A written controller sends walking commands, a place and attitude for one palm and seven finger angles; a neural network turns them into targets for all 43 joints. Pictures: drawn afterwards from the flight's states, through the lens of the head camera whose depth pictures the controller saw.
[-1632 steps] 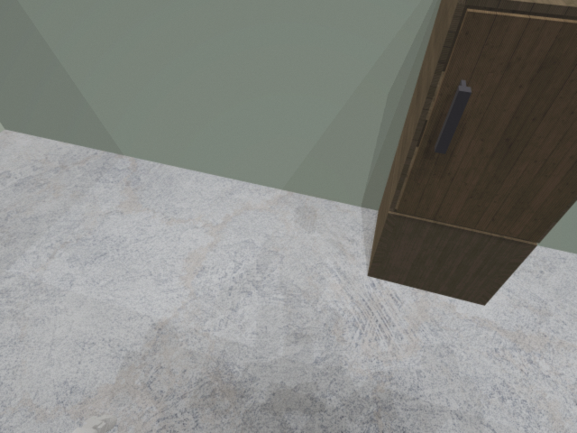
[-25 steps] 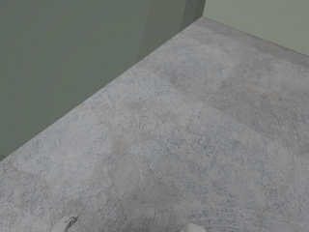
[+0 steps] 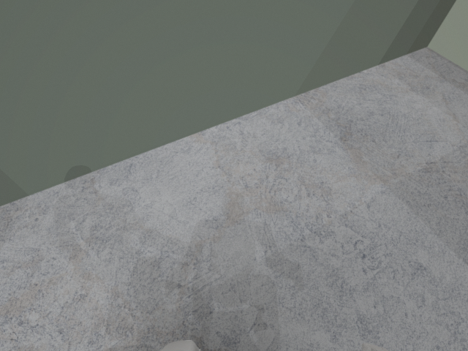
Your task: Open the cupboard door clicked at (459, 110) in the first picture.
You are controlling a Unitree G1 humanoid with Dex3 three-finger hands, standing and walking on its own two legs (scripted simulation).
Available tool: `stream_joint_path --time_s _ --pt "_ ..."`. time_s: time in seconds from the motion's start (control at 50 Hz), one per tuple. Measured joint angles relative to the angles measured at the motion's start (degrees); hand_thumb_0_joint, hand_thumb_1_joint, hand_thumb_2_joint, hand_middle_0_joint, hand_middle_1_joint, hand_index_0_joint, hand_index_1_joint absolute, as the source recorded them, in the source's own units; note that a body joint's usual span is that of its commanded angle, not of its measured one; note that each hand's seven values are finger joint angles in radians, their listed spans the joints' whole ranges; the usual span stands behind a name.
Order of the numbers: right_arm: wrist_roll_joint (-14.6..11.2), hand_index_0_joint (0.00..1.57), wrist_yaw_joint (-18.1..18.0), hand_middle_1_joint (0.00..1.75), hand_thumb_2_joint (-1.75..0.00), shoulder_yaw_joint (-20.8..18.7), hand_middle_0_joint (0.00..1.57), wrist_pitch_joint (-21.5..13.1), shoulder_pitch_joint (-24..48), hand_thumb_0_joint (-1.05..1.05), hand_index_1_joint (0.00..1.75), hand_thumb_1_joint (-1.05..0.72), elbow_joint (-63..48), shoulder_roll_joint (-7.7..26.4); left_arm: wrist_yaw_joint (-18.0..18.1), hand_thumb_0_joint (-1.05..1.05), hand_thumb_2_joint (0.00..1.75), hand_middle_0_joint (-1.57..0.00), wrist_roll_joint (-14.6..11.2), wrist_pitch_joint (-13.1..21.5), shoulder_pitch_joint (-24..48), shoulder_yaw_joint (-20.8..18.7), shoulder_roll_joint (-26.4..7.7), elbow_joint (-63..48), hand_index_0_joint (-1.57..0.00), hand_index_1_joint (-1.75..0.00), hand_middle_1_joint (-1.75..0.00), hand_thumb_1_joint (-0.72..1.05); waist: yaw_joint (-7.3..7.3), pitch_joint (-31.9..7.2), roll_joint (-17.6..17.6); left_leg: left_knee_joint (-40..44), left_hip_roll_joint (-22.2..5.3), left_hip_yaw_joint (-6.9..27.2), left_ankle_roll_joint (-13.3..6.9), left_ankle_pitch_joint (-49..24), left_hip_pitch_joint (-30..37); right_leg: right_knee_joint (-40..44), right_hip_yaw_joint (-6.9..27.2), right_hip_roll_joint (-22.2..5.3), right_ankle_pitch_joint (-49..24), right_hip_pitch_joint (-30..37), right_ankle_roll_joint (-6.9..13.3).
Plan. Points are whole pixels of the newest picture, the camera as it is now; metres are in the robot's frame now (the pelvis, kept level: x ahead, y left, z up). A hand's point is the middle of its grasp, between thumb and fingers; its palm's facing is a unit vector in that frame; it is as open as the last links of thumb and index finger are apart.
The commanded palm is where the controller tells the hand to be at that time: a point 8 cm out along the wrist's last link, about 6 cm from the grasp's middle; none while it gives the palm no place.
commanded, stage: turn to face it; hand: left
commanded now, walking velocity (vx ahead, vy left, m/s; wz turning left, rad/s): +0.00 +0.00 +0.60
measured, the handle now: out of the picture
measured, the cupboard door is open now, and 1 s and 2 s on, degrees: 44 44 44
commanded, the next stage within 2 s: none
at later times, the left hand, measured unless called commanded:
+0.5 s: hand out of the picture +0.09 +0.21 -0.14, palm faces +0.25 -0.93 -0.27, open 7.4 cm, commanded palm none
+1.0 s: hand out of the picture -0.09 +0.19 -0.18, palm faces +0.60 -0.76 -0.25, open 7.4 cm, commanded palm none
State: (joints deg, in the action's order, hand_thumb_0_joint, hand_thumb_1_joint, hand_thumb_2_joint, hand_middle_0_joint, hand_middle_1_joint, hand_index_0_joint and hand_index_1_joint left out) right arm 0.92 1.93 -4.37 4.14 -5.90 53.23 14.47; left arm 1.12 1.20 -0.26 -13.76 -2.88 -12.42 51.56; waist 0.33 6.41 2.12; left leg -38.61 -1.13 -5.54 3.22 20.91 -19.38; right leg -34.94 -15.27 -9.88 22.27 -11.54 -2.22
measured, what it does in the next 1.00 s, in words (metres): steps on the spot, turning left: left foot, then right foot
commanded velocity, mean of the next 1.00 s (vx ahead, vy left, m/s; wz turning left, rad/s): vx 0.00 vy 0.00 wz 0.60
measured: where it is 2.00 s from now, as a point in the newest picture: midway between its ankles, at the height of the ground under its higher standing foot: outside the picture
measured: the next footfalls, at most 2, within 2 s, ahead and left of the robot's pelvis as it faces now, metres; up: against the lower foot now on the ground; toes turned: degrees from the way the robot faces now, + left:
left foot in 0.02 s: +0.05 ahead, +0.11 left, +0.00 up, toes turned +6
right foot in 0.52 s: +0.08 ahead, -0.13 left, +0.00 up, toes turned +15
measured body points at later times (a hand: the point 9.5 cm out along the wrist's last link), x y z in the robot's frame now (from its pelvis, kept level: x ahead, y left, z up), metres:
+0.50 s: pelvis +0.02 -0.02 +0.00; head +0.07 -0.02 +0.45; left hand +0.08 +0.26 -0.12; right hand +0.12 -0.25 -0.15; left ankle +0.01 +0.11 -0.73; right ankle +0.04 -0.14 -0.72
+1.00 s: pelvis +0.02 -0.01 -0.01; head +0.04 +0.04 +0.44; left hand -0.12 +0.23 -0.16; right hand +0.28 -0.14 -0.13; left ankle -0.03 +0.08 -0.73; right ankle +0.04 -0.15 -0.70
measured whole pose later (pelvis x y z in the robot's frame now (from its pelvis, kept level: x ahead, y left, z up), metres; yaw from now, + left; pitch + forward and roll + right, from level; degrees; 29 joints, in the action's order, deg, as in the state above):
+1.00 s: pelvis +0.02 -0.01 -0.01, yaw +35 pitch +0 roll +1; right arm 1.2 1.6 -3.9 2.0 -4.2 51.5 13.7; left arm 1.1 0.7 -2.6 -15.0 -3.9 -15.0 53.4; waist 1.1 6.1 3.9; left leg -37.8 0.8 -4.9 -2.1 17.1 -19.2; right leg -52.1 -9.2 -10.1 30.7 -18.4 -3.9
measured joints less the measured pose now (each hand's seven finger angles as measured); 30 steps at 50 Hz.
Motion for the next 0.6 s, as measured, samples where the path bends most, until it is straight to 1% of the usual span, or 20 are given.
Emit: stream_joint_path --time_s 0.02,0.04,0.06,0.08,0.1,0.14,0.2,0.26,0.34,0.44,0.48,0.5,0.52,0.54,0.56,0.58,0.6 --pt "0.09 0.20 0.09 0.30 -0.90 0.11 0.19 -0.60 0.25 0.00 0.30 -0.91 -0.73 0.16 -0.14 0.00 0.89 -0.20 -0.18 -0.28 -0.68 -0.25 -0.53 0.15 -0.20 -0.30 -0.30 0.91 0.04 -0.47 0.04 3.43 0.24 -0.08 -1.67 -3.11 1.46 -2.97 -0.36 -0.59 1.29 -1.27 -0.54" --pt "0.24 0.20 -0.03 0.30 -0.90 0.04 0.19 -1.29 0.71 0.00 0.30 -0.91 -1.22 -0.18 -0.24 0.00 0.89 -0.20 -0.41 -0.88 -0.55 -0.55 -1.35 0.67 -0.20 -0.30 -0.30 0.91 -0.10 -0.49 0.80 2.53 1.01 0.15 -3.67 -3.10 0.58 -8.03 1.30 -0.98 4.72 -3.48 -1.48" --pt "0.27 0.20 -0.18 0.30 -0.90 0.22 0.19 -1.86 1.03 0.00 0.30 -0.91 -1.63 -0.50 -0.14 0.00 0.89 -0.20 -0.46 -1.79 -0.12 -0.80 -2.07 1.14 -0.20 -0.30 -0.30 0.91 0.03 -0.35 1.30 1.17 1.46 0.51 -5.05 -2.45 -0.22 -13.98 4.28 -0.21 8.19 -6.10 -1.95" --pt "0.31 0.20 -0.39 0.30 -0.90 0.53 0.19 -2.25 1.11 0.00 0.30 -0.91 -1.96 -0.80 0.01 0.00 0.89 -0.20 -0.45 -2.62 0.34 -0.99 -2.67 1.47 -0.20 -0.30 -0.30 0.91 0.25 -0.26 1.57 0.81 1.67 0.87 -5.84 -2.05 -0.39 -19.38 6.82 0.86 9.86 -8.56 -2.16" --pt "0.39 0.20 -0.69 0.30 -0.90 0.79 0.19 -2.54 0.92 0.00 0.30 -0.91 -2.25 -1.07 0.13 0.00 0.89 -0.20 -0.40 -3.13 0.85 -1.21 -3.08 1.78 -0.20 -0.30 -0.30 0.91 0.29 -0.34 1.56 1.27 1.76 1.44 -6.19 -2.13 -0.26 -23.66 8.56 1.86 9.97 -10.70 -2.40" --pt "0.48 0.20 -1.37 0.30 -0.90 1.17 0.19 -2.76 0.20 0.00 0.30 -0.91 -2.49 -1.46 0.10 0.00 0.89 -0.20 -0.34 -3.43 1.99 -1.50 -3.46 2.02 -0.20 -0.30 -0.30 0.91 0.25 -0.62 1.22 3.71 2.00 2.75 -6.00 -3.52 0.61 -29.13 11.18 3.27 6.93 -14.15 -2.87" --pt "0.43 0.20 -1.84 0.30 -0.90 1.60 0.20 -2.71 -1.00 0.00 0.30 -0.91 -1.99 -1.77 -0.32 0.01 0.89 -0.20 -0.28 -3.05 3.43 -1.53 -3.40 1.24 -0.20 -0.30 -0.30 0.91 0.37 -1.00 0.55 8.03 2.56 4.42 -6.22 -6.09 2.42 -31.18 13.85 4.03 1.66 -17.19 -3.43" --pt "0.42 0.20 -1.81 0.30 -0.90 1.82 0.20 -2.59 -2.36 0.00 0.30 -0.90 -1.22 -2.15 -0.44 0.00 0.89 -0.20 -0.30 -2.60 4.47 -1.36 -3.06 0.20 -0.20 -0.30 -0.30 0.91 0.20 -1.53 -0.12 10.78 2.96 6.08 -6.23 -7.70 3.60 -28.92 15.40 4.38 -0.70 -17.95 -3.90" --pt "0.55 0.20 -1.55 0.30 -0.90 1.76 0.20 -2.22 -4.19 0.00 0.30 -0.90 -0.40 -2.71 -0.43 0.00 0.89 -0.20 -0.39 -2.55 5.89 -1.14 -2.50 -0.69 -0.20 -0.30 -0.30 0.91 -0.60 -2.03 -0.79 11.95 3.49 8.47 -5.74 -8.55 3.85 -23.44 16.27 5.10 -0.87 -16.78 -4.10" --pt "0.81 0.20 -1.42 0.30 -0.90 1.04 0.20 -1.47 -5.80 0.00 0.30 -0.90 0.32 -2.67 -0.33 0.00 0.89 -0.20 -0.74 -2.29 7.41 -0.61 -1.34 -1.69 -0.20 -0.30 -0.30 0.91 -2.02 -2.01 -2.23 10.48 4.06 11.72 -4.38 -8.29 2.33 -11.71 16.03 7.32 0.85 -11.98 -3.39" --pt "0.69 0.20 -1.49 0.30 -0.90 0.60 0.20 -1.14 -6.26 0.00 0.30 -0.90 0.56 -2.34 -0.31 0.00 0.89 -0.20 -0.94 -1.74 7.60 -0.33 -0.77 -2.14 -0.20 -0.30 -0.30 0.91 -2.42 -2.03 -3.02 8.90 4.43 13.11 -3.54 -7.70 1.18 -4.76 15.61 8.55 -1.29 -8.62 -2.90" --pt "0.51 0.20 -1.51 0.30 -0.90 0.35 0.20 -1.00 -6.63 0.00 0.30 -0.90 0.64 -2.19 -0.29 0.00 0.89 -0.20 -1.00 -1.25 7.40 -0.16 -0.62 -2.50 -0.20 -0.30 -0.30 0.91 -2.46 -2.24 -3.13 7.62 4.89 13.70 -3.03 -7.14 0.38 0.40 15.31 8.79 -4.00 -6.18 -2.66" --pt "0.19 0.20 -1.49 0.30 -0.90 0.04 0.20 -0.89 -6.85 0.00 0.30 -0.90 0.80 -1.85 -0.14 0.00 0.89 -0.20 -0.84 -0.61 7.18 -0.05 -0.28 -2.65 -0.20 -0.30 -0.30 0.91 -2.32 -2.35 -3.58 5.47 4.96 13.98 -2.74 -5.78 -0.73 3.37 14.78 8.93 -5.53 -4.79 -1.00" --pt "0.04 0.20 -1.52 0.30 -0.90 -0.35 0.20 -0.66 -6.62 0.00 0.30 -0.90 1.21 -1.32 0.05 0.00 0.89 -0.20 -0.60 -0.23 7.09 0.18 0.37 -2.54 -0.20 -0.30 -0.30 0.91 -2.32 -2.00 -4.47 1.04 4.83 13.88 -2.20 -0.76 -2.27 2.92 13.90 9.14 -5.26 -4.67 0.75" --pt "0.09 0.20 -1.49 0.30 -0.90 -0.68 0.20 -0.37 -6.50 0.00 0.30 -0.90 1.46 -0.84 0.15 0.00 0.89 -0.20 -0.48 -0.08 6.83 0.61 0.90 -2.47 -0.20 -0.30 -0.30 0.91 -2.51 -1.73 -4.89 -5.17 5.03 12.93 -1.77 3.66 -4.26 2.42 13.00 8.77 -4.58 -4.34 1.99" --pt "0.19 0.20 -1.38 0.30 -0.90 -0.97 0.20 -0.06 -6.46 0.00 0.30 -0.90 1.65 -0.41 0.31 0.00 0.89 -0.20 -0.43 -0.01 6.37 0.89 1.42 -2.36 -0.20 -0.30 -0.30 0.90 -2.66 -1.65 -5.02 -11.50 5.12 11.65 -1.40 5.91 -6.18 2.58 12.17 8.15 -4.11 -3.71 2.69" --pt "0.30 0.20 -1.23 0.30 -0.90 -1.20 0.20 0.25 -6.34 0.00 0.30 -0.90 1.87 -0.03 0.45 0.00 0.89 -0.20 -0.48 -0.05 5.81 1.06 1.90 -2.22 -0.20 -0.30 -0.30 0.90 -2.70 -1.59 -5.01 -17.22 4.85 10.28 -0.94 6.17 -7.78 3.27 11.46 7.56 -4.00 -2.87 3.00"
